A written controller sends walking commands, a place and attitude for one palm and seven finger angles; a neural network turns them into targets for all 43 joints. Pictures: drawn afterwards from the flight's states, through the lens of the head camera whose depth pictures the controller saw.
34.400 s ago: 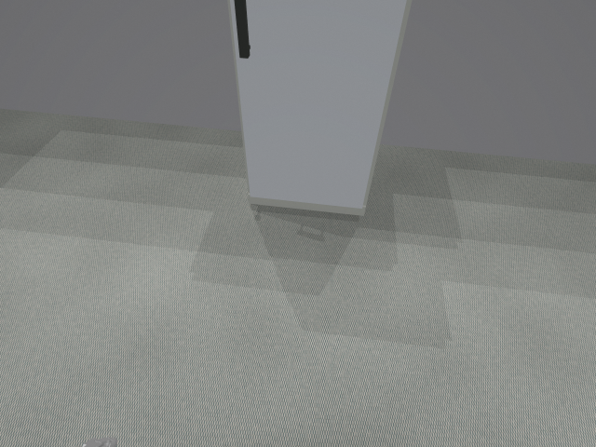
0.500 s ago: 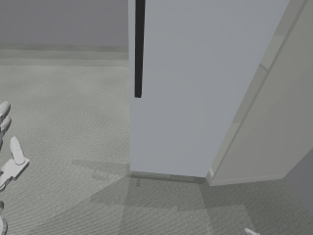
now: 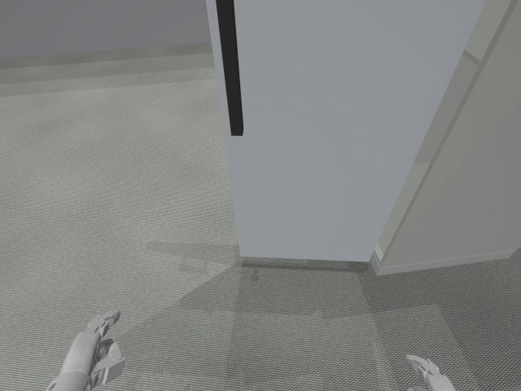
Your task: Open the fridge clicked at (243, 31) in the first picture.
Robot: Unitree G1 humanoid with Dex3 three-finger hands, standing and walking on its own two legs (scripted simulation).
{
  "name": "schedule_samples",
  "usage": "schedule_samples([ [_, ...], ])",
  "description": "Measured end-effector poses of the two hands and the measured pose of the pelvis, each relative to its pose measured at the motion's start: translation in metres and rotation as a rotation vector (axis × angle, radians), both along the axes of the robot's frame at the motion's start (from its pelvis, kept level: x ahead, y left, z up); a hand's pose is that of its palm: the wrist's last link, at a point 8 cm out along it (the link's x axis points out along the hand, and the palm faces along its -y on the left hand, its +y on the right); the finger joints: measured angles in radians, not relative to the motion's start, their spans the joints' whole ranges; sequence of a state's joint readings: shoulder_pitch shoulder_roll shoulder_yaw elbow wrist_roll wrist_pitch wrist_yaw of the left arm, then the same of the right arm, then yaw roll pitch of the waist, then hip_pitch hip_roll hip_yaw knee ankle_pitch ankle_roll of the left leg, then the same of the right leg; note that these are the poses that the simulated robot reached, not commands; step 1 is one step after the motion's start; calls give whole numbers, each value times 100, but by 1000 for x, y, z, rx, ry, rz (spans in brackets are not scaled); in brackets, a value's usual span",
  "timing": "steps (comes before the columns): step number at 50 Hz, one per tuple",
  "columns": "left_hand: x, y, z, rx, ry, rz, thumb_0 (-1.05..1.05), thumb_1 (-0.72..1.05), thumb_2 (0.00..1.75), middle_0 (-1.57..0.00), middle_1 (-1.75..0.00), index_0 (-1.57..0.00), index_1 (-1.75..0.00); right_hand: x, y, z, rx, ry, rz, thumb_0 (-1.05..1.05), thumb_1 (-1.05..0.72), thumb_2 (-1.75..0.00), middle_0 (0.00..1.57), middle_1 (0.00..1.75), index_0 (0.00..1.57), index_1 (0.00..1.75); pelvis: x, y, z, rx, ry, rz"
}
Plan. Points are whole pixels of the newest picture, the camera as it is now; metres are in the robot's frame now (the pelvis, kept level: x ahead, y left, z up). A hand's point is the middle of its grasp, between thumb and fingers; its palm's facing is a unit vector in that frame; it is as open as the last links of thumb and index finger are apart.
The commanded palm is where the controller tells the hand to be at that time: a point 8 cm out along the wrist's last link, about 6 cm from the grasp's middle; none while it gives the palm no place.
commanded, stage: let the arm hang, fingers relaxed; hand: left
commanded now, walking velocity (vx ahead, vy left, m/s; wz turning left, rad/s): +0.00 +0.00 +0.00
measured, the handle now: (231, 48) +0.70 +0.08 +0.21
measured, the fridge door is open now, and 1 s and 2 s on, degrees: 79 79 79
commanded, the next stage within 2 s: look to check the result in 0.92 s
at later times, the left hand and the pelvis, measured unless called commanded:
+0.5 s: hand out of the picture +0.01 +0.22 -0.15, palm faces +0.00 -0.96 -0.27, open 7.3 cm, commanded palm none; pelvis +0.01 +0.00 +0.03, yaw +1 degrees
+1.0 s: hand out of the picture +0.06 +0.21 -0.15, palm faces -0.01 -0.97 -0.22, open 7.3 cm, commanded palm none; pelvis +0.02 +0.01 +0.03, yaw +0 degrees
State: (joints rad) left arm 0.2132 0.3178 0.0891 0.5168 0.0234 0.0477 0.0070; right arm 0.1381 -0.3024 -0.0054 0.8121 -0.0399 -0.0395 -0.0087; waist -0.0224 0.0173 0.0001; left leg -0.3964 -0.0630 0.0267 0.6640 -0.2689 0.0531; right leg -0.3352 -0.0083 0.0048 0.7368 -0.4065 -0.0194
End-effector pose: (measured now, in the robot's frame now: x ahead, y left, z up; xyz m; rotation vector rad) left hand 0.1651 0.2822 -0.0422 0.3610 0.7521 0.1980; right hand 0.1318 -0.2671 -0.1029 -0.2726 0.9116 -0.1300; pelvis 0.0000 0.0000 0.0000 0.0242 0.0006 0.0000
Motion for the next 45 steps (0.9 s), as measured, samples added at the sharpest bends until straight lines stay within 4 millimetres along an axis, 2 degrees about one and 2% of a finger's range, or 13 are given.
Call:
schedule_samples([
  [3, -53, -39, -54, -124, 270, 5, 1, 91, 90, -19, -30, -20, -30, -19, -14, 2, -24, 84, -36, 1, -90, -90, 20, 30, 20, 30, -2, -6, 6, -16, -10, 10],
  [6, -105, -71, -83, -228, 449, 40, 1, 92, 90, -20, -30, -20, -30, -44, -22, 5, -53, 193, -67, 1, -91, -90, 20, 30, 20, 30, -1, -12, 11, -27, -12, 23],
  [11, -160, -65, -93, -251, 607, 136, 0, 98, 89, -21, -30, -21, -30, -85, -20, 5, -72, 370, -94, 1, -91, -90, 20, 30, 20, 30, 2, -15, 18, -45, -19, 34],
  [15, -180, -52, -87, -230, 675, 172, 0, 96, 90, -20, -30, -21, -30, -106, -8, 2, -47, 450, -109, 1, -91, -90, 20, 30, 20, 30, 4, -11, 23, -51, -16, 29],
  [20, -179, -32, -77, -179, 685, 188, 0, 93, 90, -20, -30, -20, -30, -114, 10, -6, 1, 473, -116, 1, -91, -90, 20, 30, 20, 30, 6, -6, 26, -48, -19, 22],
  [27, -146, -15, -67, -133, 603, 167, 0, 92, 90, -20, -30, -20, -30, -101, 29, -13, 52, 430, -109, 1, -90, -90, 20, 30, 20, 30, 8, 2, 27, -40, -24, 15],
  [36, -105, -19, -65, -147, 497, 117, 0, 91, 90, -20, -30, -20, -30, -77, 33, -10, 55, 360, -103, 1, -91, -90, 20, 30, 20, 30, 12, 8, 28, -33, -27, 8],
  [40, -98, -24, -67, -165, 490, 103, 0, 91, 90, -20, -30, -20, -30, -73, 30, -6, 41, 351, -106, 1, -91, -90, 20, 30, 20, 30, 13, 9, 28, -32, -26, 6],
  [45, -101, -26, -70, -180, 505, 103, 0, 91, 90, -20, -30, -20, -30, -73, 24, -3, 19, 356, -112, 1, -91, -90, 20, 30, 20, 30, 16, 10, 29, -32, -26, 6],
])
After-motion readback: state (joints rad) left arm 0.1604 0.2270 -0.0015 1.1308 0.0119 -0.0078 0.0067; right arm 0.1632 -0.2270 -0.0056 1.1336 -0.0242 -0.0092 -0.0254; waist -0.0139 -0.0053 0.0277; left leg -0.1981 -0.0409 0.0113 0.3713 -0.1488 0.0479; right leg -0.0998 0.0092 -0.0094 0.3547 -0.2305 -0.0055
